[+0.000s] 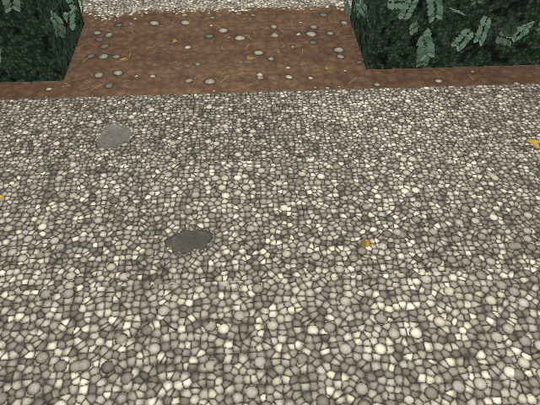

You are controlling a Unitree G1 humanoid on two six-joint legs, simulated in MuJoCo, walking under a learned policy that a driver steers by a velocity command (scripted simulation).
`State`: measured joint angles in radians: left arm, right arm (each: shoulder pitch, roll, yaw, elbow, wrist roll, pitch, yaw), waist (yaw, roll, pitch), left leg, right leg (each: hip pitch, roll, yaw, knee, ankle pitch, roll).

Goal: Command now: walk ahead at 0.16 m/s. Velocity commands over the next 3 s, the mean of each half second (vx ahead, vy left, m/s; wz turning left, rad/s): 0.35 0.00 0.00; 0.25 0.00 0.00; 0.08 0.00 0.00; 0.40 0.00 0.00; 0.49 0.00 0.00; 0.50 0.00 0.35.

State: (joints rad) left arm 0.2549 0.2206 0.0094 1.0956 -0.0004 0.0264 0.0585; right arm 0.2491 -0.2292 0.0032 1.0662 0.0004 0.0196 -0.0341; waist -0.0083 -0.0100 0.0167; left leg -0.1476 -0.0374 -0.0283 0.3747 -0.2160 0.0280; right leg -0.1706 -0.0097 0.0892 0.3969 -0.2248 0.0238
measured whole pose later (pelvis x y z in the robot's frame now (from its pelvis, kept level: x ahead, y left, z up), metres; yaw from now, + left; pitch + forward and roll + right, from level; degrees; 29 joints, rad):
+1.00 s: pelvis +0.45 +0.07 -0.18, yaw +1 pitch +2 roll +1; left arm 0.22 0.19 0.03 0.89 -0.01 -0.02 0.07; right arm 0.23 -0.18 -0.01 1.01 -0.03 -0.07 0.03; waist 0.00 -0.05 0.07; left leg -0.34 -0.05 0.07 0.53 -0.22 0.06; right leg -0.61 -0.10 0.09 1.11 -0.33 0.06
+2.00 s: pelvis +0.74 +0.02 -0.17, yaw +0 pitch +2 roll -1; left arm 0.47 0.18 0.06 1.05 0.00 -0.09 0.02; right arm 0.03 -0.23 -0.07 0.88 0.01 -0.06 0.02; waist 0.07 0.03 -0.01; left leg -0.63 0.05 0.00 0.76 0.05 0.05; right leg 0.04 0.03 -0.04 0.29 -0.35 -0.03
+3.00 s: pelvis +1.29 -0.08 -0.35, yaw +12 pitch +1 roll -2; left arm 0.33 0.21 0.06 1.04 0.01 -0.09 0.01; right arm 0.19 -0.23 -0.09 0.78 0.01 -0.02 -0.01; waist 0.04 0.04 0.01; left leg -0.74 0.07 -0.04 0.96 -0.08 0.04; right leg -0.11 0.00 -0.20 0.47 -0.38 -0.02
